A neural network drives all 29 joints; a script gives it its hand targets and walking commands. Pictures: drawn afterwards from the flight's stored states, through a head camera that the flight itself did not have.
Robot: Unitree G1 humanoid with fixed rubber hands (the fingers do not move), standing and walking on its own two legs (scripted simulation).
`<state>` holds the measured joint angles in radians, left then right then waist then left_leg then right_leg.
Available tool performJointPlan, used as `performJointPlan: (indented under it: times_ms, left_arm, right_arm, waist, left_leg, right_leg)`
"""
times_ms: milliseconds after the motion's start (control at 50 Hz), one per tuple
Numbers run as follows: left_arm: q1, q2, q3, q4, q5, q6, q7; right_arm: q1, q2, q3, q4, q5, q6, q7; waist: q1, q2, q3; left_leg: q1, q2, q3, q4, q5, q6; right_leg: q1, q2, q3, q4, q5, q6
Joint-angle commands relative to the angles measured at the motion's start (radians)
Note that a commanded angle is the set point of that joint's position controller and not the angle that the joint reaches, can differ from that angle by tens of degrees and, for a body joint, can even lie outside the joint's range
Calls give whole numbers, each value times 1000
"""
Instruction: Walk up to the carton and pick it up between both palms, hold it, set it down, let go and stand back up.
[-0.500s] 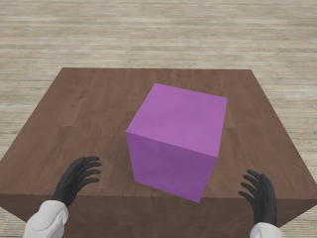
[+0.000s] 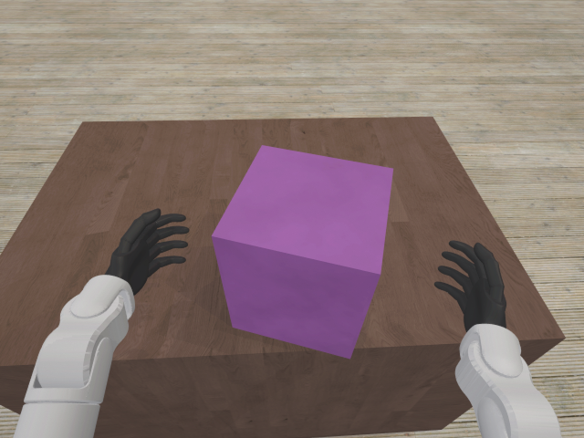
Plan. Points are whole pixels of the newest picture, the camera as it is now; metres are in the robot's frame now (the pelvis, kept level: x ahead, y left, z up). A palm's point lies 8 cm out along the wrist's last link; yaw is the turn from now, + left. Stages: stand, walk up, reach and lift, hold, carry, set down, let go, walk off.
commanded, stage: reach and lift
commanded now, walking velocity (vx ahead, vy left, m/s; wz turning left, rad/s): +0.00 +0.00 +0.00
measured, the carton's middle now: (306, 253) +0.41 -0.02 +0.01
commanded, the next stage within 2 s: none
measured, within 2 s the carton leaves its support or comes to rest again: neither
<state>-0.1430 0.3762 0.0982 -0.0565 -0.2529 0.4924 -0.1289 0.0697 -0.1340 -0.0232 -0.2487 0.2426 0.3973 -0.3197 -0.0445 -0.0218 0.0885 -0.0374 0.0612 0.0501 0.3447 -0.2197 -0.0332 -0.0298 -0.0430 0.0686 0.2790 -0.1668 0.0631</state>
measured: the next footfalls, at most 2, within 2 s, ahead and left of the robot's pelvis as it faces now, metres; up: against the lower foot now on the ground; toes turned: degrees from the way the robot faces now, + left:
none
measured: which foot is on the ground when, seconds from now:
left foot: down 0.00-1.00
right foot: down 0.00-1.00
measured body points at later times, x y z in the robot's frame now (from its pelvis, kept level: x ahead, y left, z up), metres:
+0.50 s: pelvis -0.01 +0.00 +0.00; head +0.00 +0.01 +0.45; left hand +0.40 +0.18 +0.15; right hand +0.31 -0.23 +0.14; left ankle -0.02 +0.14 -0.75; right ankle +0.00 -0.17 -0.75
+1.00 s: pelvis -0.01 +0.00 +0.00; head -0.01 +0.02 +0.45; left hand +0.45 +0.17 +0.20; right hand +0.37 -0.23 +0.18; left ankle -0.02 +0.14 -0.75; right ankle +0.00 -0.17 -0.75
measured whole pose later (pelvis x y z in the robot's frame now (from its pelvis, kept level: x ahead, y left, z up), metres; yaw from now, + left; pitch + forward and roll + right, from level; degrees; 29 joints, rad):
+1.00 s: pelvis -0.01 +0.00 +0.00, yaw +1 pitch +1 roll -1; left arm -0.92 0.47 0.01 0.69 -0.25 0.51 -0.09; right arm -0.71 -0.19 -0.05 0.44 0.36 0.42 -0.30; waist -0.18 -0.04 -0.02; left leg -0.20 0.06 0.02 0.38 -0.19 -0.03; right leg -0.17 -0.04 0.04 0.28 -0.13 0.06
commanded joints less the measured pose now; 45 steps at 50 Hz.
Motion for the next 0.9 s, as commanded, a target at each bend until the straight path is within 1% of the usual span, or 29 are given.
performJointPlan:
  times_ms: [0, 140, 160, 200, 240, 300, 320, 380, 400, 480, 520, 560, 600, 640, 760, 780, 880]
  left_arm:
    - [-305, 141, 58, -147, 1, -7, 6]
    - [-443, 164, 63, -82, 12, 32, 12]
    - [-468, 165, 61, -74, 10, 36, 13]
    - [-505, 171, 58, -48, 9, 41, 14]
    - [-549, 179, 55, -21, 8, 47, 12]
    - [-603, 186, 45, 22, 9, 52, 11]
    - [-613, 191, 50, 31, 13, 53, 12]
    - [-673, 199, 44, 71, 13, 59, 13]
    - [-700, 206, 47, 79, 13, 59, 15]
    - [-761, 219, 47, 133, 18, 57, 16]
    - [-811, 225, 42, 167, 17, 55, 17]
    - [-841, 230, 40, 194, 17, 55, 17]
    - [-894, 237, 35, 234, 16, 54, 20]
    - [-930, 243, 33, 267, 15, 51, 20]
    - [-1050, 247, 10, 390, 14, 32, 27]
    - [-1064, 247, 9, 412, 14, 29, 29]
    - [-1166, 247, -25, 526, 3, 2, 38]
  right_arm:
    - [-259, -82, -41, -137, 10, -12, 3]
    - [-402, -102, -55, -72, 30, 15, 4]
    - [-432, -108, -57, -75, 33, 16, 4]
    - [-466, -113, -58, -48, 40, 20, 5]
    - [-509, -117, -61, -28, 43, 25, 2]
    - [-559, -127, -60, 14, 52, 29, 0]
    - [-568, -125, -57, 25, 58, 30, 1]
    - [-628, -137, -58, 58, 65, 31, 2]
    - [-661, -140, -59, 56, 69, 30, 3]
    - [-721, -142, -51, 101, 81, 27, 3]
    - [-767, -147, -47, 129, 84, 26, 4]
    - [-801, -153, -48, 157, 88, 26, 4]
    - [-852, -159, -48, 191, 96, 25, 5]
    - [-890, -162, -48, 220, 98, 23, 5]
    - [-1015, -169, -52, 351, 111, 15, 12]
    - [-1036, -171, -52, 369, 113, 12, 13]
    - [-1144, -175, -61, 481, 116, -2, 16]
  waist:
    - [-14, 72, -223]
    - [-35, 72, -292]
    - [-42, 65, -304]
    - [-50, 67, -317]
    - [-61, 57, -329]
    - [-74, 65, -342]
    - [-72, 65, -353]
    - [-83, 67, -376]
    - [-81, 63, -390]
    - [-91, 57, -426]
    - [-98, 54, -436]
    - [-99, 57, -443]
    - [-104, 62, -453]
    - [-109, 55, -470]
    - [-121, 69, -493]
    - [-119, 70, -502]
    - [-140, 79, -530]
  left_leg:
    - [-2, -53, 36, -48, 179, 7]
    - [-2, -61, 34, -40, 190, 11]
    - [-4, -63, 33, -38, 192, 13]
    - [-3, -65, 32, -36, 192, 14]
    - [-4, -68, 31, -34, 190, 17]
    - [-3, -70, 27, -34, 184, 18]
    - [-1, -72, 27, -32, 183, 20]
    - [-3, -74, 25, -28, 192, 20]
    - [-6, -76, 25, -26, 192, 23]
    - [-10, -82, 23, -22, 192, 30]
    - [-14, -84, 20, -19, 185, 33]
    - [-9, -83, 19, -18, 187, 33]
    - [-12, -84, 18, -15, 183, 33]
    - [-14, -86, 19, -13, 179, 35]
    - [-2, -86, 13, -6, 183, 32]
    - [0, -86, 13, -4, 186, 30]
    - [15, -86, 7, 9, 201, 21]
  right_leg:
    - [62, 65, -61, 8, 258, -53]
    - [68, 73, -68, 21, 297, -46]
    - [66, 75, -70, 21, 309, -45]
    - [65, 75, -70, 23, 324, -44]
    - [61, 78, -74, 26, 337, -41]
    - [57, 79, -76, 25, 347, -39]
    - [59, 81, -75, 26, 350, -39]
    - [56, 83, -79, 29, 371, -38]
    - [58, 84, -79, 31, 378, -36]
    - [73, 84, -79, 39, 415, -30]
    - [67, 85, -80, 42, 417, -28]
    - [66, 85, -81, 43, 422, -27]
    - [60, 86, -83, 43, 423, -27]
    - [61, 85, -84, 46, 431, -25]
    - [39, 88, -93, 41, 422, -27]
    - [39, 89, -95, 41, 423, -27]
    - [7, 93, -108, 37, 419, -32]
